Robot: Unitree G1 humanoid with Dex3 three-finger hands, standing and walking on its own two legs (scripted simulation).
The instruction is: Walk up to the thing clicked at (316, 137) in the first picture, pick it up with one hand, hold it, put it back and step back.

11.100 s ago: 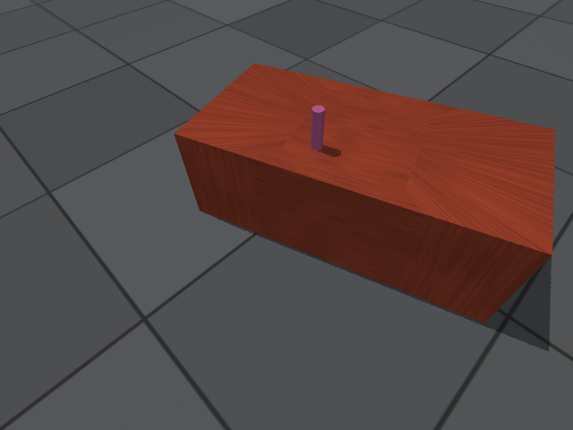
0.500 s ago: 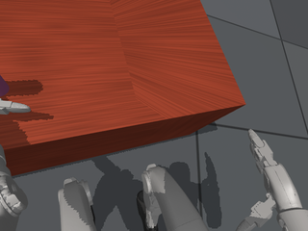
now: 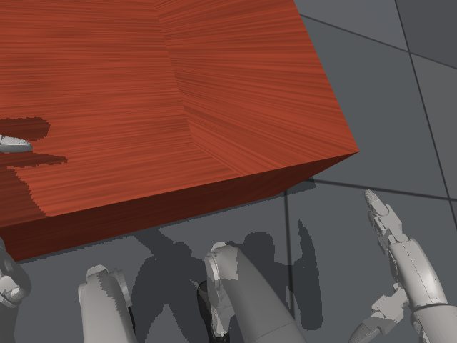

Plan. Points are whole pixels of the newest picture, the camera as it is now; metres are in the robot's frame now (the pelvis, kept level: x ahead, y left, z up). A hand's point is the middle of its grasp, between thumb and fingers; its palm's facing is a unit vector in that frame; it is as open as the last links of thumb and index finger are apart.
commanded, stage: close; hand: left
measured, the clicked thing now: out of the picture +0.52 +0.29 -0.03
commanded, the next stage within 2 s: settle in 0.68 s
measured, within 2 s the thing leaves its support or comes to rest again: leaves its support in 1.10 s
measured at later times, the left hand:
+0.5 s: hand out of the picture +0.54 +0.28 -0.03, palm faces +0.31 -0.95 -0.02, open 10.4 cm
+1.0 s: hand out of the picture +0.52 +0.27 -0.03, palm faces +0.31 -0.95 +0.00, open 5.5 cm
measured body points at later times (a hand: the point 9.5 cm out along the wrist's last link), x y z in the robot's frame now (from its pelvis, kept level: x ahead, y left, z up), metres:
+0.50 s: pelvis +0.00 +0.01 +0.02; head +0.21 +0.11 +0.41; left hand +0.52 +0.33 -0.03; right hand +0.18 -0.24 +0.12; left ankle +0.07 +0.12 -0.53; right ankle +0.04 -0.14 -0.53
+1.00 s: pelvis +0.00 +0.00 +0.02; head +0.19 +0.11 +0.41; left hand +0.50 +0.32 -0.03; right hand +0.18 -0.23 +0.13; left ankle +0.07 +0.12 -0.53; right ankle +0.04 -0.14 -0.53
